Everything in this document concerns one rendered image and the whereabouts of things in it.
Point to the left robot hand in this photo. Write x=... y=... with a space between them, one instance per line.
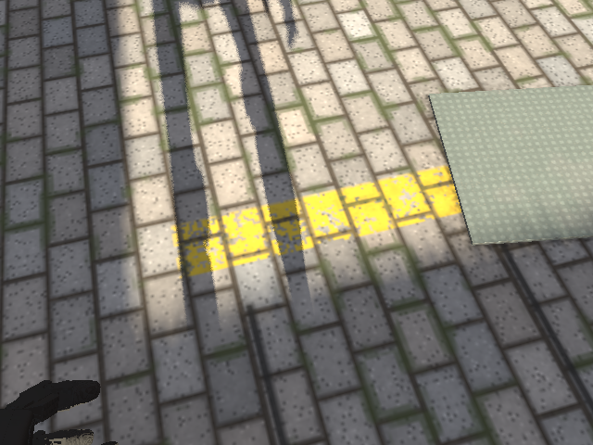
x=40 y=402

